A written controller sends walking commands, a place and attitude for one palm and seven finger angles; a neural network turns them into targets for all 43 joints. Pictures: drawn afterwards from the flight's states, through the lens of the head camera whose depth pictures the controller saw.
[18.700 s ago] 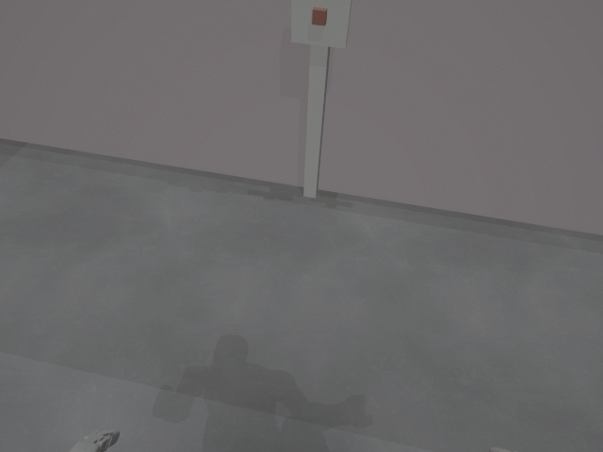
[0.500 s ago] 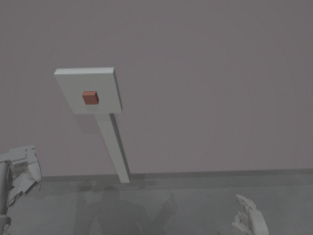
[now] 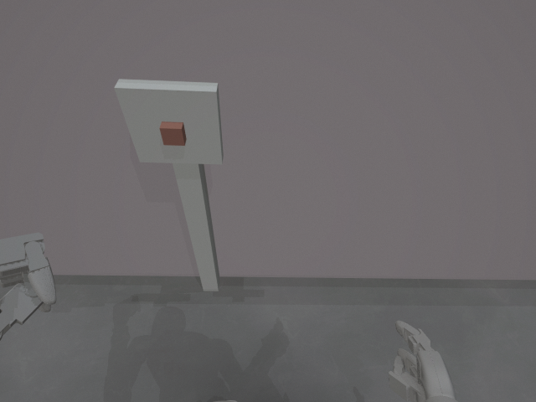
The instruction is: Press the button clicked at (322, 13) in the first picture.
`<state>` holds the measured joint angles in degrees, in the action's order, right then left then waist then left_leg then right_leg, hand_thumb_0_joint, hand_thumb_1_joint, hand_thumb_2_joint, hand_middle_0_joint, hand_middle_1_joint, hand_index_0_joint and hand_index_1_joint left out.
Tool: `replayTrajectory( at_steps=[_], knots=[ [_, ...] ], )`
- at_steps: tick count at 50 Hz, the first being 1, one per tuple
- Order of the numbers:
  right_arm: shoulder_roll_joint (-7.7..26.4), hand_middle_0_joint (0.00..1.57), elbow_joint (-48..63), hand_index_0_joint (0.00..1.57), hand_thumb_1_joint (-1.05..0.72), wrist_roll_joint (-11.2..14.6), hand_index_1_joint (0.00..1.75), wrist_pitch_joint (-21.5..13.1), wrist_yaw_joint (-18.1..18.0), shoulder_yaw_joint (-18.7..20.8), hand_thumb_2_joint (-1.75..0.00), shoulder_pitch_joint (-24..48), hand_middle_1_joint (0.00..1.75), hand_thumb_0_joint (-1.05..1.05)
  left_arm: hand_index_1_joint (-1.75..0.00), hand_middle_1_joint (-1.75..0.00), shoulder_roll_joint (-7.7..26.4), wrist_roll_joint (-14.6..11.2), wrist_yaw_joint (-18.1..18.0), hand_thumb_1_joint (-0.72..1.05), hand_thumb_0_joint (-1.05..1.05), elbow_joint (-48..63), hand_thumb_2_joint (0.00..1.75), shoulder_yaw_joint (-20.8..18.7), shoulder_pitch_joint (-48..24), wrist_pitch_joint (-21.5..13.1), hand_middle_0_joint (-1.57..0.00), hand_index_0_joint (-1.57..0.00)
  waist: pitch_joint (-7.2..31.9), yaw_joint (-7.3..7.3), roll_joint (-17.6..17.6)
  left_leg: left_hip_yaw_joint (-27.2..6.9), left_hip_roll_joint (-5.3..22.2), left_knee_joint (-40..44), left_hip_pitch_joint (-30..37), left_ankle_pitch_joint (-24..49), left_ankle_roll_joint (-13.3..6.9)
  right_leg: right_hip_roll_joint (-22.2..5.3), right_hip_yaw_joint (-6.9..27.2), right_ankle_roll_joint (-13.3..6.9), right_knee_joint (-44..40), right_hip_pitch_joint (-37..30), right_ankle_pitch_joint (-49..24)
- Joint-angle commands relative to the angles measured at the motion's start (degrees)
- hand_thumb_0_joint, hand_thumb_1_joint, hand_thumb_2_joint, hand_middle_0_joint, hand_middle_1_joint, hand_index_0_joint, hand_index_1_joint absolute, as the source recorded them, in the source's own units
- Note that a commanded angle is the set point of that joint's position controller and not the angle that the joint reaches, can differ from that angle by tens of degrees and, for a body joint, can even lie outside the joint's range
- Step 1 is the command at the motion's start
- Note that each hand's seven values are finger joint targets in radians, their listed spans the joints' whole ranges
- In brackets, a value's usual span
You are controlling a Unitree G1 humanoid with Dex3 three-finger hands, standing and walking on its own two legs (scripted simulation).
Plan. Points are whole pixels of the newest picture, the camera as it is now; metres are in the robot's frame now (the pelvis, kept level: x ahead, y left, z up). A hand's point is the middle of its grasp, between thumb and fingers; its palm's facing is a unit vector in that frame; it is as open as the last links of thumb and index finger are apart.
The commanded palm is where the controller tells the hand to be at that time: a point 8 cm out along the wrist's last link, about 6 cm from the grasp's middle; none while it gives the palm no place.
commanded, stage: step back with the hand held close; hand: left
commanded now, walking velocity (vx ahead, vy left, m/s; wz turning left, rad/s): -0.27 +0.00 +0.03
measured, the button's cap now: (173, 132) +0.57 +0.23 +0.06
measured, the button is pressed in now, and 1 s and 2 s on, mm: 0 0 0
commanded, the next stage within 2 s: stop stepping back and stand still in 0.74 s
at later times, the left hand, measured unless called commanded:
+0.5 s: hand (9, 328) +0.15 +0.25 +0.18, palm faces +0.37 -0.80 -0.47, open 3.1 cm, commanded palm +0.08 +0.29 +0.19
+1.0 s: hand out of the picture +0.05 +0.23 +0.18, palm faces +0.37 -0.86 -0.37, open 3.1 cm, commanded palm +0.00 +0.27 +0.19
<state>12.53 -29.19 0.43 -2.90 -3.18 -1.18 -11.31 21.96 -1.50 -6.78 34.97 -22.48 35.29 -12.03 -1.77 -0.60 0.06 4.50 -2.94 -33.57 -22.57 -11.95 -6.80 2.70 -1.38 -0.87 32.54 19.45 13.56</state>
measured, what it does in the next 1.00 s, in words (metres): walks backwards: right foot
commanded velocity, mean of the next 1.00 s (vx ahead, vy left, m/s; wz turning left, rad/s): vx -0.29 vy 0.01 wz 0.02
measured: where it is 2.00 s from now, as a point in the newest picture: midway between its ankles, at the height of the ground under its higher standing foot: outside the picture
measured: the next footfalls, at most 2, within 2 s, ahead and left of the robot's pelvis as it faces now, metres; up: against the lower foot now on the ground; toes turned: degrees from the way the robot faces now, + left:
right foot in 0.70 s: -0.18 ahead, -0.13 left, +0.00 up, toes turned -2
left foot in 1.40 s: -0.11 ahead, +0.13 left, +0.00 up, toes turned -2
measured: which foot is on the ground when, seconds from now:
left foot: down 0.00-1.00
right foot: down 0.00-0.42, up 0.44-0.68, down 0.70-1.00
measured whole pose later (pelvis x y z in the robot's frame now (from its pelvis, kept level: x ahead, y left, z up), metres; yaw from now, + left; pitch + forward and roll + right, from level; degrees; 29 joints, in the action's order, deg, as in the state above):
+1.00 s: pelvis -0.12 -0.01 -0.01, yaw +1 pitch -3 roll -5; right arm 13.2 -36.4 0.1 -3.6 -4.3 -0.4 -16.5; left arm 24.9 -3.8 -7.0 34.8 -21.7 34.9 -13.5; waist 3.5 1.7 0.2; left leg -1.4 -1.3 -34.0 -29.8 -8.5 -0.9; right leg 4.8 -3.8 -1.2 29.2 1.6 25.3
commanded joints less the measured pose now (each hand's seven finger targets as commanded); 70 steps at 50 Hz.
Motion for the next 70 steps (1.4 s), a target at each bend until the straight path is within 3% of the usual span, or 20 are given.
replayTrajectory(
  at_steps=[1, 17, 22, 25, 31, 35, 37, 40, 42, 46, 52, 56, 59, 61, 62, 63, 64, 66, 68, 70],
  knots=[
    [8.67, 0.2, 8.57, 0.2, -0.9, -0.28, 0.3, -3.84, -1.07, 3.94, -0.9, 4.07, 0.3, 0.0, -1.5, -1.5, 8.68, 0.2, -1.12, 0.9, 0.0, 12.55, 0.9, -6.42, -2.67, -4.05, -1.3, -1.3, 5.04, 0.7, 5.89, -18.67, 13.74, 19.92, -17.67, -26.97, -0.27, -1.75, 6.46, 0.52, 4.42, -18.43, -0.36],
    [7.99, 0.2, 6.8, 0.2, -0.9, -0.84, 0.3, -3.86, -0.28, 4.5, -0.9, 3.46, 0.3, 0.0, -1.5, -1.5, 10.09, 0.1, -1.43, 0.9, 0.0, 13.71, 0.9, -8.07, -1.61, -6.97, -1.3, -1.3, 7.91, 1.63, 1.22, -16.85, 10.14, 9.72, -13.62, -19.38, 1.23, -6.16, 14.81, -2.36, -0.75, -10.04, -1.41],
    [8.67, 0.2, 6.28, 0.2, -0.9, -1.55, 0.3, -4.85, -0.81, 4.92, -0.9, 4.86, 0.3, 0.0, -1.5, -1.5, 10.24, 0.76, -0.93, 0.9, 0.0, 12.06, 0.9, -9.76, -1.24, -7.43, -1.3, -1.3, 7.01, 0.85, 10.39, -25.61, 21.2, 27.11, -26.08, -33.33, -2.7, 2.96, 4.28, 1.44, 17.68, -21.22, 6.13],
    [7.65, 0.2, 5.81, 0.2, -0.9, -1.85, 0.3, -5.88, -0.52, 4.98, -0.9, 4.29, 0.3, 0.0, -1.5, -1.5, 9.94, -0.32, -0.75, 0.9, 0.0, 12.42, 0.9, -9.16, -1.27, -7.4, -1.3, -1.3, 6.07, 0.68, 6.9, -24.4, 20.58, 25.11, -15.54, -23.01, -2.09, 2.62, 3.79, 0.81, 12.8, -14.18, 11.89],
    [6.83, 0.2, 0.2, 0.2, -0.9, -2.02, 0.3, -6.43, 1.26, 4.22, -0.9, 2.69, 0.3, 0.0, -1.5, -1.5, 8.91, -2.72, 0.0, 0.9, 0.0, 14.17, 0.9, -3.36, -1.0, -8.17, -1.3, -1.3, 15.5, -0.36, 10.76, -15.63, 14.92, 18.91, 18.67, 15.83, 8.69, 1.12, 1.16, -0.49, -15.76, -6.22, 8.42],
    [7.17, 0.2, 1.4, 0.2, -0.9, -1.64, 0.3, -5.42, 1.33, 4.45, -0.9, 3.92, 0.3, 0.0, -1.5, -1.5, 13.37, -3.68, 0.02, 0.9, 0.0, 15.11, 0.9, -7.56, -1.03, -8.59, -1.3, -1.3, 21.11, -1.22, 9.8, -10.35, 12.97, 13.36, 27.3, 26.01, 7.94, -0.07, 0.34, 0.05, -16.48, -5.29, 3.65],
    [6.88, 0.2, 2.59, 0.2, -0.9, -0.49, 0.3, -4.91, 1.44, 4.78, -0.9, 3.89, 0.3, 0.0, -1.5, -1.5, 12.44, -4.45, 0.45, 0.9, 0.0, 15.61, 0.9, -7.03, -0.54, -8.57, -1.3, -1.3, 20.53, 0.05, 5.41, -8.29, 10.38, 10.68, 28.89, 15.44, 7.36, -1.3, 0.5, -0.17, -16.4, -0.77, 3.79],
    [5.9, 0.2, 3.88, 0.2, -0.9, 0.51, 0.3, -4.23, 0.1, 4.17, -0.9, 5.6, 0.3, 0.0, -1.5, -1.5, 14.63, -6.04, 0.12, 0.9, 0.0, 13.03, 0.9, -10.52, 5.67, -7.91, -1.3, -1.3, 15.02, 0.8, -4.33, -6.21, 5.76, -3.37, 27.65, -0.55, 7.74, -10.95, 4.48, -3.0, -20.77, 14.11, 8.18],
    [5.4, 0.2, 2.96, 0.2, -0.9, -0.34, 0.3, -4.04, -0.73, 2.98, -0.9, 6.1, 0.3, 0.0, -1.5, -1.5, 14.06, -4.92, -0.29, 0.9, 0.0, 12.67, 0.9, -9.05, 3.46, -6.59, -1.3, -1.3, 8.59, 1.85, -2.89, -6.28, 4.33, -5.9, 22.0, 0.64, 7.7, -13.75, 6.37, -4.19, -19.42, 16.31, 1.45],
    [6.64, 0.2, 2.56, 0.2, -0.9, -0.24, 0.3, -3.66, -1.77, 3.03, -0.9, 4.21, 0.3, 0.0, -1.5, -1.5, 11.96, -3.23, -1.17, 0.9, 0.0, 8.67, 0.9, -5.16, -4.56, -3.35, -1.3, -1.3, -0.46, 3.22, 2.18, -9.82, 5.02, 2.77, 17.99, -4.25, 6.93, -6.45, 1.92, -1.93, -18.47, 15.09, 17.15],
    [6.81, 0.2, 1.98, 0.2, -0.9, -0.06, 0.3, -4.76, -2.2, 2.87, -0.9, 3.66, 0.3, 0.0, -1.5, -1.5, 11.74, -1.62, -0.9, 0.9, 0.0, 10.34, 0.9, -3.57, -10.77, -2.99, -1.3, -1.3, -5.69, 3.04, 2.51, -10.44, 3.72, -3.35, 16.52, -8.83, 7.78, -6.88, 2.36, -5.32, -16.48, 20.4, 27.2],
    [7.46, 0.2, 3.76, 0.2, -0.9, -0.81, 0.3, -7.11, -1.4, 3.04, -0.9, 5.12, 0.3, 0.0, -1.5, -1.5, 12.67, -1.72, -0.67, 0.9, 0.0, 15.84, 0.9, -6.84, -8.1, -4.11, -1.3, -1.3, 0.08, 0.25, 20.7, -25.38, 9.86, 31.91, 1.72, -34.49, 10.88, 6.68, -4.1, -1.58, 3.6, -3.28, 25.23],
    [5.16, 0.2, 4.38, 0.2, -0.9, -1.43, 0.3, -7.85, 0.35, 3.81, -0.9, 3.02, 0.3, 0.0, -1.5, -1.5, 12.78, -2.63, 0.16, 0.9, 0.0, 15.51, 0.9, -9.0, -0.59, -4.21, -1.3, -1.3, 10.13, -1.89, 18.1, -16.17, 8.31, 31.82, -1.38, -25.64, 15.29, 8.51, -6.21, -2.3, 4.73, -18.13, 24.24],
    [4.14, 0.2, 3.89, 0.2, -0.9, -0.23, 0.3, -6.85, 1.08, 3.68, -0.9, 0.88, 0.3, 0.0, -1.5, -1.5, 12.86, -2.59, 0.57, 0.9, 0.0, 14.39, 0.9, -9.46, 6.08, -4.27, -1.3, -1.3, 13.49, -1.28, 3.73, -2.59, 0.66, 7.02, 6.77, -11.49, 12.1, -0.82, 1.34, -3.06, -14.41, -12.3, 20.07],
    [4.49, 0.2, 3.05, 0.2, -0.9, -0.04, 0.3, -4.88, 1.22, 4.46, -0.9, 1.5, 0.3, 0.0, -1.5, -1.5, 12.8, -2.82, 0.48, 0.9, 0.0, 14.84, 0.9, -9.95, 4.81, -3.84, -1.3, -1.3, 9.75, -0.53, -11.48, -3.03, -2.46, -19.25, 11.86, -7.48, 10.29, -15.31, 17.19, -6.22, -24.59, 8.23, 25.57],
    [5.73, 0.2, 1.79, 0.2, -0.9, 0.0, 0.3, -3.45, 1.03, 5.22, -0.9, 2.54, 0.3, 0.0, -1.5, -1.5, 12.08, -2.91, 0.24, 0.9, 0.0, 14.61, 0.9, -8.79, 2.23, -2.59, -1.3, -1.3, 4.35, 0.13, -16.64, -8.67, -0.5, -34.27, 4.58, -5.74, 9.69, -22.22, 23.51, -11.2, -26.03, 17.17, 33.67],
    [4.6, 0.2, 1.12, 0.2, -0.9, -0.5, 0.3, -3.19, 0.67, 4.48, -0.9, 2.71, 0.3, 0.0, -1.5, -1.5, 10.09, -2.45, -0.2, 0.9, 0.0, 11.98, 0.9, -7.71, -1.06, -1.73, -1.3, -1.3, 0.04, 2.19, -11.84, -10.34, 3.66, -33.3, -2.65, -5.35, 8.83, -20.98, 19.47, -12.44, -23.89, 13.96, 28.09],
    [4.28, 0.2, 0.68, 0.2, -0.9, -1.09, 0.3, -4.24, -0.26, 2.99, -0.9, 3.41, 0.3, 0.0, -1.5, -1.5, 9.44, -1.01, -1.57, 0.9, 0.0, 6.76, 0.9, -6.15, -5.46, -1.21, -1.3, -1.3, -2.68, 2.26, -4.31, -7.19, 7.23, -12.44, -2.33, -9.38, 7.05, -16.44, 11.18, -7.57, -18.58, 4.62, 15.67],
    [5.63, 0.2, -0.63, 0.2, -0.9, -0.4, 0.3, -6.39, -1.43, 2.64, -0.9, 2.57, 0.3, 0.0, -1.5, -1.5, 6.38, 0.02, -2.47, 0.9, 0.0, 3.67, 0.9, -2.16, -9.34, -1.24, -1.3, -1.3, -2.11, 2.03, 0.63, -4.95, 4.78, 7.9, 6.21, -3.81, 5.91, -11.09, 7.01, -4.15, -10.97, -0.43, 3.47],
    [7.42, 0.2, 1.59, 0.2, -0.9, 0.3, 0.3, -8.3, -2.01, 3.24, -0.9, 2.73, 0.3, 0.0, -1.5, -1.5, 7.85, 0.51, -2.62, 0.9, 0.0, 8.57, 0.9, -1.16, -12.58, -2.16, -1.3, -1.3, 3.94, 0.58, 10.39, -14.59, 12.45, 12.0, 15.69, 15.82, 3.26, -4.14, 1.98, 1.1, 0.25, -1.2, -3.26]
  ],
)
